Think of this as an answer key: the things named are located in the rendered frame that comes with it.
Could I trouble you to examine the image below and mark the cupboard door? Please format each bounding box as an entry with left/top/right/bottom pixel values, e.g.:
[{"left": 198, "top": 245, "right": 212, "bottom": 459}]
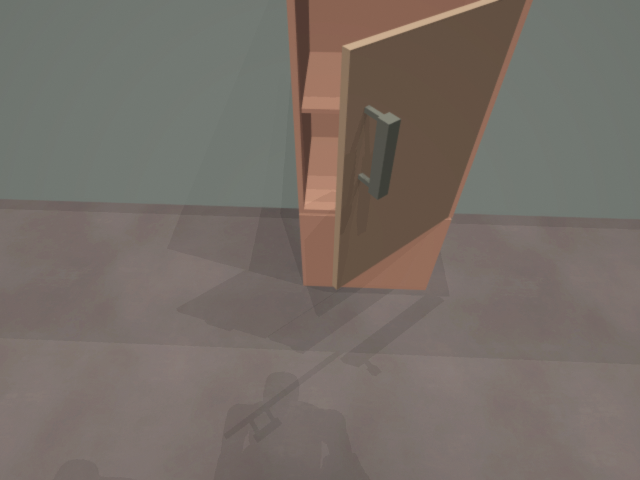
[{"left": 332, "top": 0, "right": 526, "bottom": 290}]

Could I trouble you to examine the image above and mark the handle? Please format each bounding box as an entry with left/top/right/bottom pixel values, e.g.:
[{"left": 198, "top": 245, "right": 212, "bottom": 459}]
[{"left": 358, "top": 105, "right": 401, "bottom": 200}]

